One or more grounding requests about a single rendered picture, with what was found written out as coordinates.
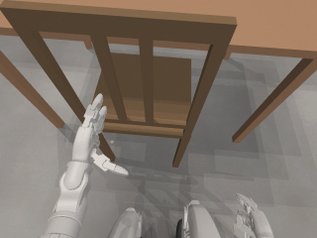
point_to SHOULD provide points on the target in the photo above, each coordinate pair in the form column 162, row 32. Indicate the robot right thigh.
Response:
column 199, row 223

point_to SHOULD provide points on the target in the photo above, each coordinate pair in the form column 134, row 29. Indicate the robot left hand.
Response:
column 87, row 137

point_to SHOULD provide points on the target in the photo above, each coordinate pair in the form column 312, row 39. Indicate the robot right hand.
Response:
column 255, row 225

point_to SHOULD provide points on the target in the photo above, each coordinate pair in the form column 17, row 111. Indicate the left robot forearm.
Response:
column 69, row 211

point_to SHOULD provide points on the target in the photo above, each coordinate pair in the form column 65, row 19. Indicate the robot thigh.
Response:
column 127, row 225
column 199, row 223

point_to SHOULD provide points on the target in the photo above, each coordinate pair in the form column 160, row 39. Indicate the chair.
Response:
column 145, row 95

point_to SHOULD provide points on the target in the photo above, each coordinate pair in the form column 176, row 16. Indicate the table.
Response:
column 277, row 28

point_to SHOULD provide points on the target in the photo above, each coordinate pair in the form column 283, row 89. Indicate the robot left thigh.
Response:
column 127, row 225

